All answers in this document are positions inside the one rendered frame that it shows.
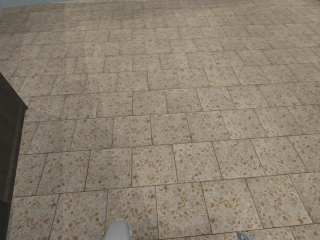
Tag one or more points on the robot left thigh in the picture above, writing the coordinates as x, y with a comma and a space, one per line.
118, 230

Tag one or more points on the wardrobe door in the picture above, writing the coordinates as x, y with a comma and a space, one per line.
9, 110
4, 209

